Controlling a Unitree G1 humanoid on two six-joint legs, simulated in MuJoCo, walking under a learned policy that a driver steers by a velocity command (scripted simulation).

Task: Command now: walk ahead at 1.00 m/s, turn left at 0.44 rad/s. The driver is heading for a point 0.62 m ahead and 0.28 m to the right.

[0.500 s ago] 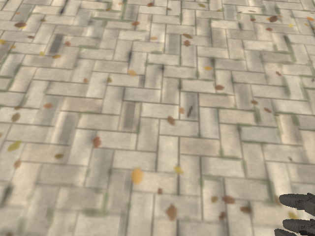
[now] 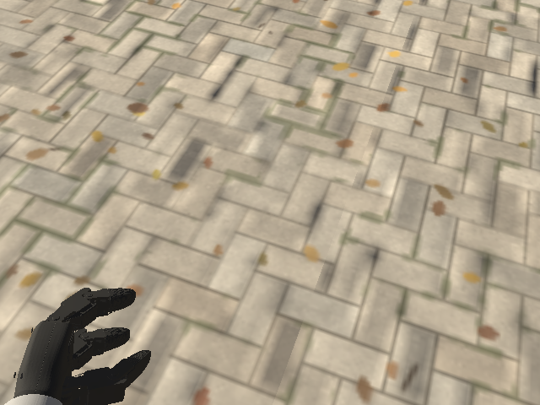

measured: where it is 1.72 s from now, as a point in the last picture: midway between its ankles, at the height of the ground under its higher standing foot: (310, 252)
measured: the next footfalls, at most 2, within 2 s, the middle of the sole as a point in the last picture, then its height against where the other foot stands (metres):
left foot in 0.40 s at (203, 397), level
right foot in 0.82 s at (348, 271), level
